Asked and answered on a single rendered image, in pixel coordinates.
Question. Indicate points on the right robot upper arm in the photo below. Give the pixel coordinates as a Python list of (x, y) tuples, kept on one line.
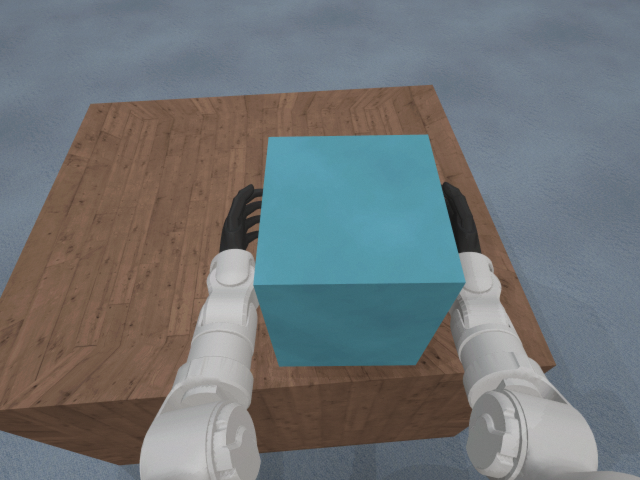
[(516, 436)]

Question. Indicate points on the robot left hand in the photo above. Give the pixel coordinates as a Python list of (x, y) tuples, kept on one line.
[(236, 225)]

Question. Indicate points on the robot right hand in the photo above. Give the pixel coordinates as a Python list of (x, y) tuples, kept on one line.
[(461, 218)]

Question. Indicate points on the right robot forearm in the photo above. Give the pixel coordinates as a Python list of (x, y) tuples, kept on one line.
[(486, 341)]

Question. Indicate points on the pedestal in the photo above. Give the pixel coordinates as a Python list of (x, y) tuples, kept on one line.
[(100, 310)]

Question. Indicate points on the left robot upper arm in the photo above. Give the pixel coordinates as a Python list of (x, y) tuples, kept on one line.
[(212, 441)]

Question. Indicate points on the left robot forearm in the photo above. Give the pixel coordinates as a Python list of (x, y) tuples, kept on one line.
[(219, 361)]

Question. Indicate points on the carton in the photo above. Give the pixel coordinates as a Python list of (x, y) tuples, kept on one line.
[(356, 261)]

